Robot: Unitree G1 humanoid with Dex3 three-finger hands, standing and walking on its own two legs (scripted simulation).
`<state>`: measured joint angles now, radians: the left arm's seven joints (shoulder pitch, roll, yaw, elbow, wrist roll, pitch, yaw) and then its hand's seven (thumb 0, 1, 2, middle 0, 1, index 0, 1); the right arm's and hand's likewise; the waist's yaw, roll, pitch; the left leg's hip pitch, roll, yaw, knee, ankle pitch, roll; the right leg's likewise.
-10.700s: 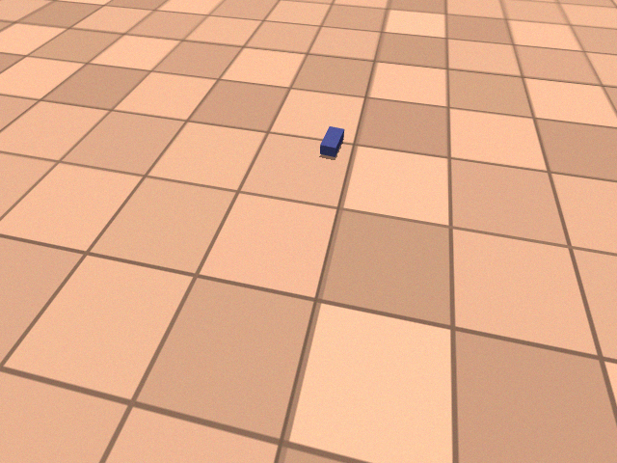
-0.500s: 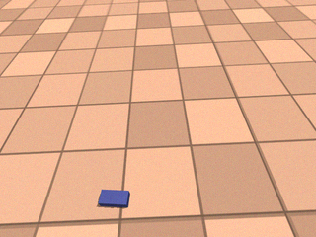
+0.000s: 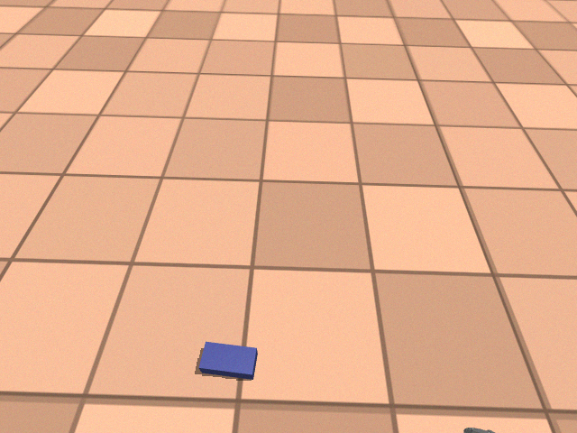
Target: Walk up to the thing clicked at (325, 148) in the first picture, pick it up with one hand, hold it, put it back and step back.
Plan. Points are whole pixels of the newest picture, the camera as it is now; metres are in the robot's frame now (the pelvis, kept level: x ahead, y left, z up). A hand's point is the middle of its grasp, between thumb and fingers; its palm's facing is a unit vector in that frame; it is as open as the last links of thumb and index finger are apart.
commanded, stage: walk up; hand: left
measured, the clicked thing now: (229, 360) +0.42 +0.20 -0.74
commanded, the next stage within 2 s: stand in 1.14 s
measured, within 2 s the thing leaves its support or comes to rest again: neither
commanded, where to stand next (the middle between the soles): +0.02 +0.00 m, yaw -5 degrees
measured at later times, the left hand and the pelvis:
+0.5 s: hand out of the picture +0.10 +0.27 -0.14, palm faces -0.02 -0.93 -0.38, open 7.4 cm; pelvis +0.02 +0.00 +0.01, yaw -2 degrees
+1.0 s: hand out of the picture +0.11 +0.25 -0.14, palm faces -0.05 -0.93 -0.35, open 7.4 cm; pelvis +0.01 +0.00 +0.01, yaw -3 degrees
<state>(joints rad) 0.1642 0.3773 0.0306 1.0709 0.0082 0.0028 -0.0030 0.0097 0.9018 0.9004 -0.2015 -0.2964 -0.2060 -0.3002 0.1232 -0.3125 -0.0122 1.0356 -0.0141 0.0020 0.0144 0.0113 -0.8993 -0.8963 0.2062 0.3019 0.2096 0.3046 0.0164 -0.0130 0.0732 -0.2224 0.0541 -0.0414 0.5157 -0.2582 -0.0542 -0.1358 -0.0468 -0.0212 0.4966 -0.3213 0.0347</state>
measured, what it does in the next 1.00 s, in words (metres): stands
